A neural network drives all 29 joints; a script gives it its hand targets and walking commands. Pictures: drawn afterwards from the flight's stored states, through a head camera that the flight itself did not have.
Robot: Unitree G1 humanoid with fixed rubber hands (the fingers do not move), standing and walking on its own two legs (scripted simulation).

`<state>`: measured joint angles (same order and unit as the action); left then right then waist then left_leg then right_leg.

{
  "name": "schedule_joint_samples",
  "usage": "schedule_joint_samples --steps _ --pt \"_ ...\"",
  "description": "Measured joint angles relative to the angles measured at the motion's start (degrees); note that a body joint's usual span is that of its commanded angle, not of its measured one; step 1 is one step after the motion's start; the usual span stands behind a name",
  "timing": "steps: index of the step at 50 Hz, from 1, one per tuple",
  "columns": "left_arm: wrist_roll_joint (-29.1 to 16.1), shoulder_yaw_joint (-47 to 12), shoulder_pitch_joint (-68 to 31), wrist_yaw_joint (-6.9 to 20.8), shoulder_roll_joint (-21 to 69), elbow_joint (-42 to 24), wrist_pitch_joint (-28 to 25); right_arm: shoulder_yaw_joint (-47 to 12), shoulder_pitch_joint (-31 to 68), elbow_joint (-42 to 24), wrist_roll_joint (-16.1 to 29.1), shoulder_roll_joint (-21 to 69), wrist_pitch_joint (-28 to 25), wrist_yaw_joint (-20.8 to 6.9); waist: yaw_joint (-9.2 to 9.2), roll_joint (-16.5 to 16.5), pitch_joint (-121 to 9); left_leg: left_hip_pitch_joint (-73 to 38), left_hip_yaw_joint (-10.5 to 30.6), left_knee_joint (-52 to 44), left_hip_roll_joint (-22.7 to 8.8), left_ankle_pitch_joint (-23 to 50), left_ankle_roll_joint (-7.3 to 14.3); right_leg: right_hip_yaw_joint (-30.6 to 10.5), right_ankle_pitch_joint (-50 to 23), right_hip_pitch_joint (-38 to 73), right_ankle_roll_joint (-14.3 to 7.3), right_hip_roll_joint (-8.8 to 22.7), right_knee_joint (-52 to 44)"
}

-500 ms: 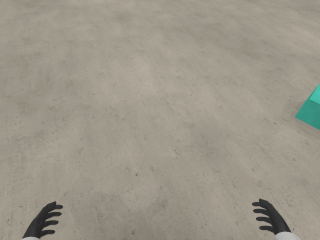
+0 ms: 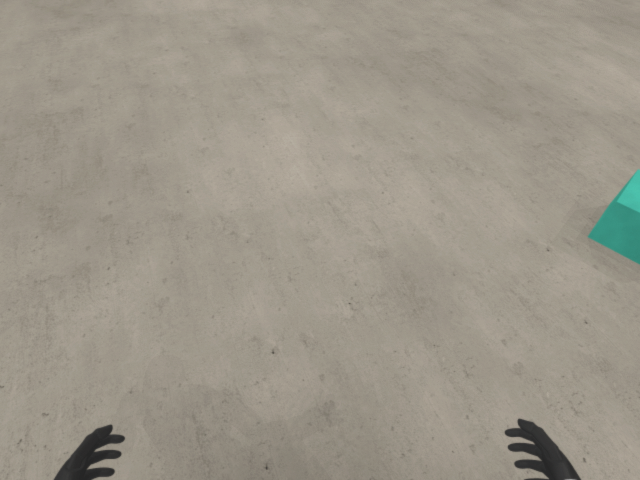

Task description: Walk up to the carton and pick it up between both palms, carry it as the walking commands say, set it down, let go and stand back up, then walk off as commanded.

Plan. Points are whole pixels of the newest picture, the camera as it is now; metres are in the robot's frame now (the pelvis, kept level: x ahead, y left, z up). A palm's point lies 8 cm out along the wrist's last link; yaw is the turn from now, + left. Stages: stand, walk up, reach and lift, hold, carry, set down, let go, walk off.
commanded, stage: stand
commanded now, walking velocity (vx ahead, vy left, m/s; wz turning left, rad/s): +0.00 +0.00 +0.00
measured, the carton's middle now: out of the picture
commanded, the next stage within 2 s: walk up in 1.84 s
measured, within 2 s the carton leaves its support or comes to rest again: neither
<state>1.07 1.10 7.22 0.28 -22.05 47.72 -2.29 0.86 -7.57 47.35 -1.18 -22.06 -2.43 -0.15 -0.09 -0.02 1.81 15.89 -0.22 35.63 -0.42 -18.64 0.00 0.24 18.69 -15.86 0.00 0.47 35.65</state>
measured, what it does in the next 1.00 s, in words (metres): stands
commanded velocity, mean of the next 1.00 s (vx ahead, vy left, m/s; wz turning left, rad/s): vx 0.00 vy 0.00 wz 0.00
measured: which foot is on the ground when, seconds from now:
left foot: down 0.00-1.00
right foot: down 0.00-1.00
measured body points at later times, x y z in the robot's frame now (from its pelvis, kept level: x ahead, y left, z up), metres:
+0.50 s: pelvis +0.00 +0.00 +0.02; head +0.00 +0.00 +0.47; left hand +0.12 +0.31 -0.09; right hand +0.12 -0.31 -0.09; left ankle +0.01 +0.12 -0.73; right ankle +0.00 -0.12 -0.73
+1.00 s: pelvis +0.00 +0.00 +0.02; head +0.00 +0.00 +0.47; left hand +0.11 +0.32 -0.09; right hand +0.11 -0.31 -0.09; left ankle +0.01 +0.12 -0.73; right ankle +0.00 -0.12 -0.73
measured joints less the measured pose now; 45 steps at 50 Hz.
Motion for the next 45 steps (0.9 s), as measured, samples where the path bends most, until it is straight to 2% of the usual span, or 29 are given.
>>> schedule_joint_samples --steps 26,45 --pt "-0.33 -1.12 -2.47 -0.05 -0.37 10.26 0.54 -0.7 2.51 10.42 0.36 -0.25 0.63 -0.05 0.0 0.05 0.31 -6.97 -0.09 -12.78 0.07 6.84 -0.17 0.01 -6.78 6.9 0.23 0.03 -12.65" --pt "-0.42 -1.1 -2.51 -0.18 -0.55 12.88 0.94 -0.72 2.58 12.98 0.42 -0.41 0.95 0.1 -0.05 0.07 0.38 -8.11 -0.08 -15.22 0.05 8.07 -0.19 0.03 -8.09 8.11 0.27 0.01 -15.24"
